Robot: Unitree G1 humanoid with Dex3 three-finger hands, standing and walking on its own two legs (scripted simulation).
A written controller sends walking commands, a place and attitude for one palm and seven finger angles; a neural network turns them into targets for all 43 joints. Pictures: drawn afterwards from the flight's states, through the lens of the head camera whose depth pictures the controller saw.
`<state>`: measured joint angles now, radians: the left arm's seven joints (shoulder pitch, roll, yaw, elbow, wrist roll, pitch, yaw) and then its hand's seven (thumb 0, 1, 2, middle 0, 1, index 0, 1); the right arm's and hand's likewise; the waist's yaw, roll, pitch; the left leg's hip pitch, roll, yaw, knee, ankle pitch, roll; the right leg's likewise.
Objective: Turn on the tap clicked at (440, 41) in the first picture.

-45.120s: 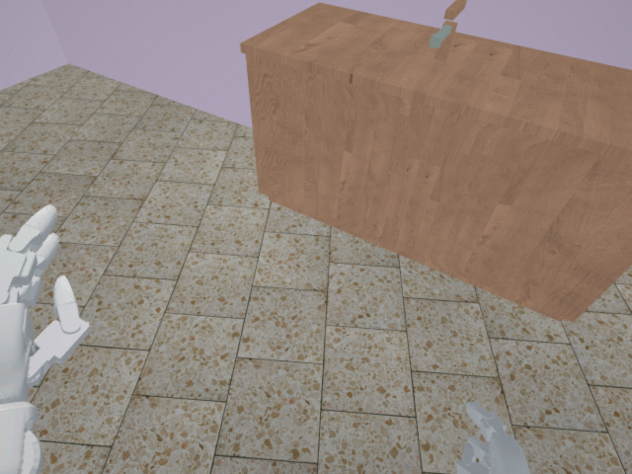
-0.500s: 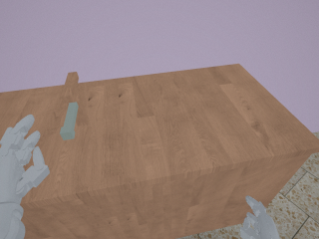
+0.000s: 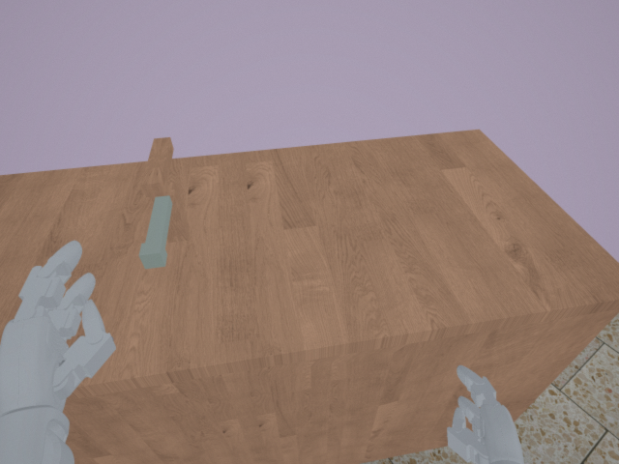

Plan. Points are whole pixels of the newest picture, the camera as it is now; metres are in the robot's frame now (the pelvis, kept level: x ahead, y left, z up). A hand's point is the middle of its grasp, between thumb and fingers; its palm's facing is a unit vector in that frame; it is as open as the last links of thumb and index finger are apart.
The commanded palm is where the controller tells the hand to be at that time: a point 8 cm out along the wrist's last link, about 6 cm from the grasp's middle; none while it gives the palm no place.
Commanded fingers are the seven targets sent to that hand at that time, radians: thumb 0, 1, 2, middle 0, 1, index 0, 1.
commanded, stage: turn the palm inward beside the body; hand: left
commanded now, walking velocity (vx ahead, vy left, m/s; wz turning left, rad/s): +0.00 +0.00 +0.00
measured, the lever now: (153, 255) +0.35 +0.28 +0.09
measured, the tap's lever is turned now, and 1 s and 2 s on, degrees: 0 0 0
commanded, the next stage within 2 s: reach beside the lever's end, fingers flat in 0.68 s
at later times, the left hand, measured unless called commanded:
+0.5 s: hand (106, 338) +0.19 +0.24 +0.15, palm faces +0.45 -0.89 -0.11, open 7.4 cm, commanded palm +0.13 +0.28 +0.16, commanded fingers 0.00 0.90 0.90 -0.20 -0.30 -0.20 -0.30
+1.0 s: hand (111, 328) +0.20 +0.24 +0.14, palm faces +0.49 -0.86 -0.12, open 7.4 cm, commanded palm +0.16 +0.28 +0.15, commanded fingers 0.00 0.90 0.90 -0.20 -0.30 -0.20 -0.30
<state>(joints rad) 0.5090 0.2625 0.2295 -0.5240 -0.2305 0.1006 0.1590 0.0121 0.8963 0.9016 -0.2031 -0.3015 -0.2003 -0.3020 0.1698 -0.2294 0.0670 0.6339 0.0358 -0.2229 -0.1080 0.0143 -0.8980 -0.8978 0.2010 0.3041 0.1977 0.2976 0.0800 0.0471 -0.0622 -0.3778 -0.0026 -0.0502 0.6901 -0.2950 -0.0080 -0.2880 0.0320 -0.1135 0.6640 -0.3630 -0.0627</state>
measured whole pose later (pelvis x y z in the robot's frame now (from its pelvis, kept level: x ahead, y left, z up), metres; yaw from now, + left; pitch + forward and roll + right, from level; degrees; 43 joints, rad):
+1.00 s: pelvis +0.01 -0.01 +0.01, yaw +1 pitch -2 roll -1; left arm 0.43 0.25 0.25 -0.44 -0.24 0.15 0.19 0.01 0.90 0.90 -0.20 -0.30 -0.20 -0.30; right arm 0.16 -0.23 0.07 0.66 0.04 -0.20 -0.13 0.01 -0.90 -0.90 0.20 0.30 0.20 0.30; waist 0.08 0.06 -0.04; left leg -0.33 0.01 -0.07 0.65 -0.29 -0.02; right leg -0.23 0.04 -0.13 0.60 -0.35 -0.07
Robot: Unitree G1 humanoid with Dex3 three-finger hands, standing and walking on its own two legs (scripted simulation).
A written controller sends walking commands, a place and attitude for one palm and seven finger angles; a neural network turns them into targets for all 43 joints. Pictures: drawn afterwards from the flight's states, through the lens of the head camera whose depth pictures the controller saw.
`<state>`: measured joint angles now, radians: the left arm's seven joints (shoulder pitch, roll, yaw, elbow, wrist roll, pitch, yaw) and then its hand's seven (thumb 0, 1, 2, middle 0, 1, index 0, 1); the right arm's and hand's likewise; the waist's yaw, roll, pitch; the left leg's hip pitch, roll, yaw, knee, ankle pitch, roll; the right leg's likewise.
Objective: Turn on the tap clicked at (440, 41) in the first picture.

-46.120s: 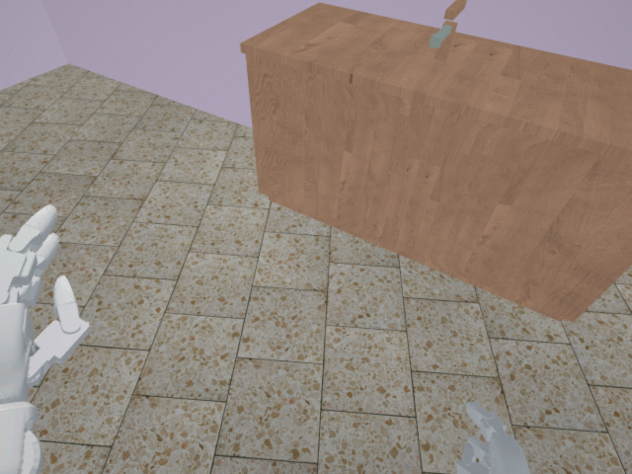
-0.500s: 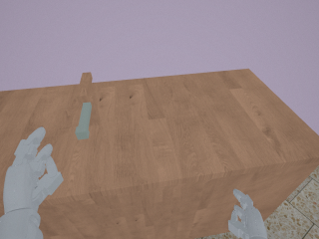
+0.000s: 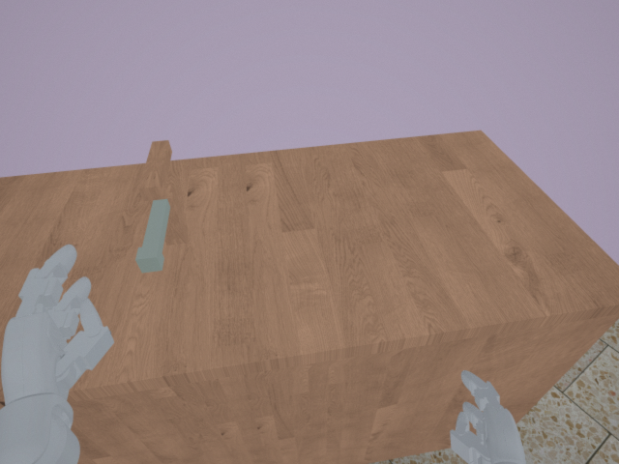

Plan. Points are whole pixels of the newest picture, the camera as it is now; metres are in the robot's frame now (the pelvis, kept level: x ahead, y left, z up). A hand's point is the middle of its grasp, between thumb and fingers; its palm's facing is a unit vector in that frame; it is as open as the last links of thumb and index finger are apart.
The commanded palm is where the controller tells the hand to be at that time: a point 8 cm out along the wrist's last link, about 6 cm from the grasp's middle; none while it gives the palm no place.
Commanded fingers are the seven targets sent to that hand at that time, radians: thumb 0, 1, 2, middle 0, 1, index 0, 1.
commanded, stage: reach beside the lever's end, fingers flat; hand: left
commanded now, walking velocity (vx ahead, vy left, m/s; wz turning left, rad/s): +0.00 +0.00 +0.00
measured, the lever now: (150, 259) +0.34 +0.28 +0.09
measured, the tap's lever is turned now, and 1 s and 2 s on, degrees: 0 0 0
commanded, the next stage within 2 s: push the lever round in 1.98 s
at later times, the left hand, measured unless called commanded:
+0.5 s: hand (120, 313) +0.23 +0.25 +0.13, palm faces +0.48 -0.87 -0.11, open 7.5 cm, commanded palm +0.19 +0.29 +0.13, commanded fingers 0.00 0.90 0.90 -0.19 -0.26 -0.19 -0.26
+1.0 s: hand (128, 293) +0.27 +0.27 +0.11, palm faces +0.48 -0.87 -0.10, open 7.6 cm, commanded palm +0.22 +0.31 +0.11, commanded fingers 0.00 0.90 0.90 -0.17 -0.20 -0.17 -0.20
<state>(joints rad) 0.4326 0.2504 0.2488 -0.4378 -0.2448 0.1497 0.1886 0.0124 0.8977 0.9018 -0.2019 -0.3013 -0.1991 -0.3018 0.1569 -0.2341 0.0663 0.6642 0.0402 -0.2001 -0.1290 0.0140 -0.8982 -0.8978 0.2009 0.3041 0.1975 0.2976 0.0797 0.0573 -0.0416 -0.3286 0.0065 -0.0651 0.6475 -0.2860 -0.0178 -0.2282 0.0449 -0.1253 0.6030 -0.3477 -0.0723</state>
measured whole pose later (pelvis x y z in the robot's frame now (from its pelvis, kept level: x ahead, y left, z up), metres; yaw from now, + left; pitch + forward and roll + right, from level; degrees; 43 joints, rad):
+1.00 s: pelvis +0.00 +0.01 +0.00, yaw -1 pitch +0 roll -1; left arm 0.17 0.25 0.28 -0.09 -0.21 0.04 0.19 0.01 0.90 0.90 -0.17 -0.22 -0.17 -0.22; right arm 0.15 -0.24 0.05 0.68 0.03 -0.17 -0.12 0.01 -0.90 -0.90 0.20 0.30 0.20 0.30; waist 0.04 0.04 -0.04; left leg -0.36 0.00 -0.04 0.62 -0.27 -0.01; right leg -0.27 0.03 -0.10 0.60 -0.34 -0.06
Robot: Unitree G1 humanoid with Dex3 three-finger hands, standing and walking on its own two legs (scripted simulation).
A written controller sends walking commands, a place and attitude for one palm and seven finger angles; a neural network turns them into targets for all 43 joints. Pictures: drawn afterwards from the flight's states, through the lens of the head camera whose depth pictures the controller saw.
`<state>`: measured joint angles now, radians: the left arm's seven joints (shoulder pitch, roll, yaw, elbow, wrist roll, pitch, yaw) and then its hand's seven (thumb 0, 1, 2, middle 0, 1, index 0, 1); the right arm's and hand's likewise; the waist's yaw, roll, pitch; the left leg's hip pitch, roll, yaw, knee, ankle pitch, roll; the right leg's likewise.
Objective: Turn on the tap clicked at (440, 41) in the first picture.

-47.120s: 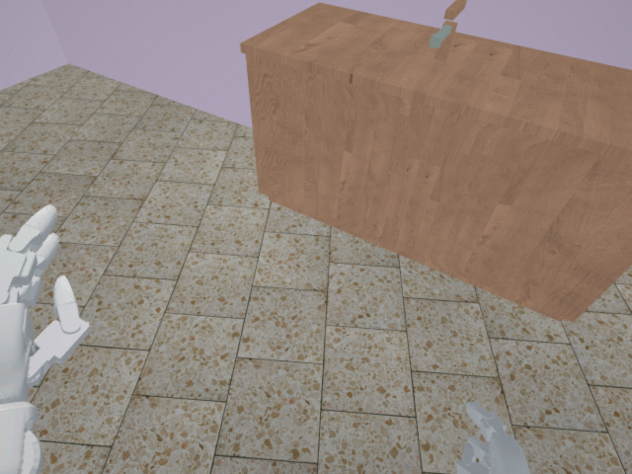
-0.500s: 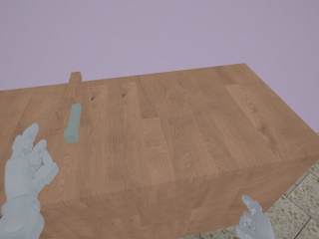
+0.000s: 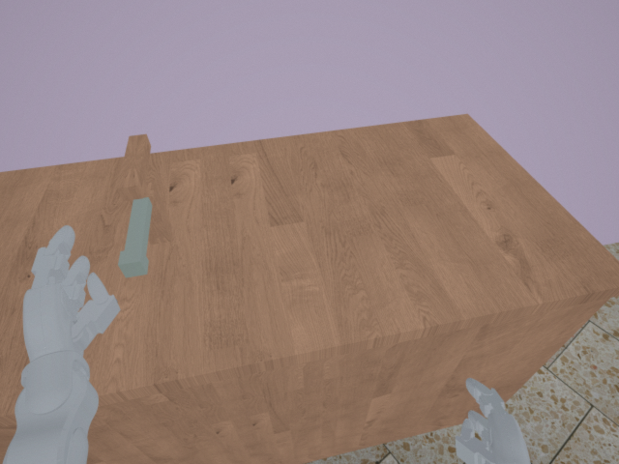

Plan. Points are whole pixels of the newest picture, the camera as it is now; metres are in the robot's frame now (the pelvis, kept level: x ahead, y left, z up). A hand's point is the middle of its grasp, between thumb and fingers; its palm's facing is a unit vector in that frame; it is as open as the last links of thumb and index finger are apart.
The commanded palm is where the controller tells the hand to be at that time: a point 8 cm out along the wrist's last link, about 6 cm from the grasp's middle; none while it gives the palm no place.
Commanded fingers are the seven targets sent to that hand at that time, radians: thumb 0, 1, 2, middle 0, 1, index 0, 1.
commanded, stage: reach beside the lever's end, fingers flat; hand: left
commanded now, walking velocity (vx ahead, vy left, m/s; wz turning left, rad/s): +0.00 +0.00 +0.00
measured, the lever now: (133, 262) +0.33 +0.28 +0.09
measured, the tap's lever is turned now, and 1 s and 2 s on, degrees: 0 0 12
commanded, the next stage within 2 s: push the lever round in 0.98 s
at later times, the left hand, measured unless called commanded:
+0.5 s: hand (118, 279) +0.30 +0.28 +0.09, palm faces +0.52 -0.85 -0.10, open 7.8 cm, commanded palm +0.25 +0.32 +0.09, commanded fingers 0.00 0.90 0.90 -0.15 -0.15 -0.15 -0.15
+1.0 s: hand (113, 282) +0.30 +0.29 +0.08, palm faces +0.52 -0.85 -0.10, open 7.8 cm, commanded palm +0.26 +0.33 +0.08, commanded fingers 0.00 0.90 0.90 -0.15 -0.15 -0.15 -0.15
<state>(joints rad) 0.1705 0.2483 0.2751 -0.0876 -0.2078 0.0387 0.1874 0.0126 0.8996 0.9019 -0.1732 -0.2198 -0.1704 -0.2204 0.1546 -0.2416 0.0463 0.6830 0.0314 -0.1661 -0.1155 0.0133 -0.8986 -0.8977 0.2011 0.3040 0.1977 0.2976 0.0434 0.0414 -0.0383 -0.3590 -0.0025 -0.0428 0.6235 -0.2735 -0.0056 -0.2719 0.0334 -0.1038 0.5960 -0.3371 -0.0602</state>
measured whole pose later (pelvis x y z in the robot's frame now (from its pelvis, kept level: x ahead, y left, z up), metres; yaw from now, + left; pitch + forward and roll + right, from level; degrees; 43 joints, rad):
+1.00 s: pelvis +0.01 +0.01 +0.00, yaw -1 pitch +4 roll -1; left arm 0.00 0.27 0.34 0.22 -0.18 -0.11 0.16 0.01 0.90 0.90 -0.15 -0.15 -0.15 -0.15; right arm 0.19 -0.25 0.02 0.69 0.03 -0.11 -0.09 0.01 -0.90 -0.90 0.20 0.30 0.20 0.30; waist 0.01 0.04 -0.06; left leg -0.43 0.00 -0.03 0.67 -0.30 0.01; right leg -0.34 0.03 -0.09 0.62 -0.35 -0.05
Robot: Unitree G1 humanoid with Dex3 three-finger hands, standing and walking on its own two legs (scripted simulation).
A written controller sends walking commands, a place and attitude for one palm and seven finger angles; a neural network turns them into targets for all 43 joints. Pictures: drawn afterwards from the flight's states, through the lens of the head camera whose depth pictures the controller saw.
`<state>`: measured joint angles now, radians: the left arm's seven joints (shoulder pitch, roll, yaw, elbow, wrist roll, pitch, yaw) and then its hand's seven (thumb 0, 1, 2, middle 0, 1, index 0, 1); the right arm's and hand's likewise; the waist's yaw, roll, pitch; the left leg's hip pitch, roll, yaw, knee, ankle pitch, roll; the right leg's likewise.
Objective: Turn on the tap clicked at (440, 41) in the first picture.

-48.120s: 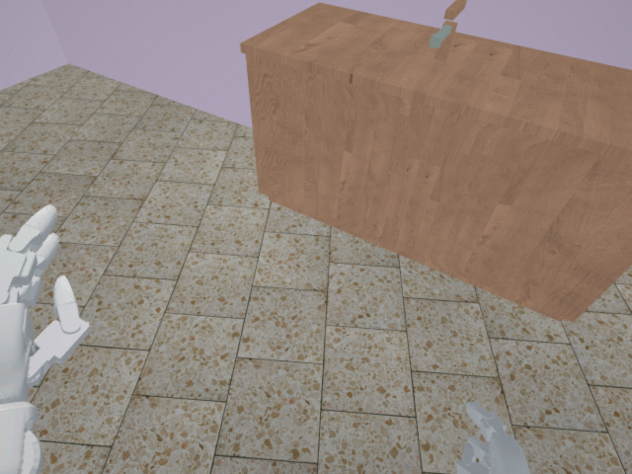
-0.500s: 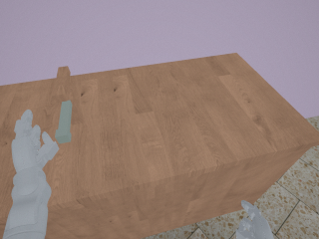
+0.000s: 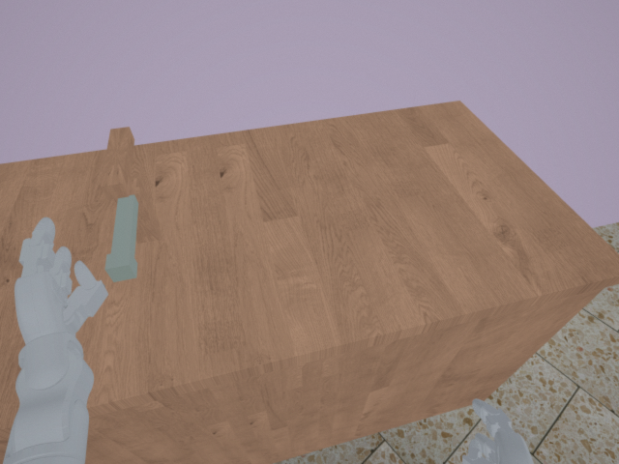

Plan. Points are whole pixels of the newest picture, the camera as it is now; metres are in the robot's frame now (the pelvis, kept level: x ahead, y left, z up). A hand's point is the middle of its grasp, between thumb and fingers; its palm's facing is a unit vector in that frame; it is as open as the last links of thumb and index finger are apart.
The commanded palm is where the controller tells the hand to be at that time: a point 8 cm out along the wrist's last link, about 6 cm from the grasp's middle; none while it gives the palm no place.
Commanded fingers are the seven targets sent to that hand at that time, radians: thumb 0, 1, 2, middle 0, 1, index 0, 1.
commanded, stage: push the lever round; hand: left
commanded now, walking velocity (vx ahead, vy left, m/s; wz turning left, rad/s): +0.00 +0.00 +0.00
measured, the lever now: (121, 266) +0.33 +0.27 +0.09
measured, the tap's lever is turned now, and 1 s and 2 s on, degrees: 0 12 38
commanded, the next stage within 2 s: none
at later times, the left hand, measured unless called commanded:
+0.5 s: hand (118, 285) +0.30 +0.27 +0.08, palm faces +0.52 -0.85 -0.08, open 7.8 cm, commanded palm +0.26 +0.30 +0.09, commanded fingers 0.00 0.90 0.90 -0.15 -0.15 -0.15 -0.15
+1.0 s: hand (144, 283) +0.30 +0.23 +0.09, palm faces +0.52 -0.85 -0.06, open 7.7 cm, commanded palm +0.26 +0.26 +0.09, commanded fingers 0.00 0.90 0.90 -0.15 -0.15 -0.15 -0.15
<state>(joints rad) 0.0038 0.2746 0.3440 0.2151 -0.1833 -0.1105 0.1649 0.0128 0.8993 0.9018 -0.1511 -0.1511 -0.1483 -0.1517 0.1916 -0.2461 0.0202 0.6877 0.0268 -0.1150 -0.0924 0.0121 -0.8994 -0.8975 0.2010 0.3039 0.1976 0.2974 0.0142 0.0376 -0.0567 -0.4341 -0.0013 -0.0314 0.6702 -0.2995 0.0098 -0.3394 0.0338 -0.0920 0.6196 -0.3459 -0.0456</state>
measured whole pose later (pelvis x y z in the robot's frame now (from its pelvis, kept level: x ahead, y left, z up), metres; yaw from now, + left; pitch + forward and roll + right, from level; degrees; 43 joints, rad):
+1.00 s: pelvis +0.00 +0.00 +0.00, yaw +0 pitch +3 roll -1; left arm -0.03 0.17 0.19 0.16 -0.12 -0.09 0.32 0.02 0.94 0.91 -0.15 -0.15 -0.15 -0.15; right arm 0.17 -0.24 0.02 0.67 0.01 -0.08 -0.07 0.01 -0.90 -0.90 0.20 0.30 0.20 0.30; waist 0.02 0.04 -0.06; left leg -0.44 -0.01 -0.04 0.68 -0.30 0.01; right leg -0.34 0.03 -0.10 0.64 -0.35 -0.04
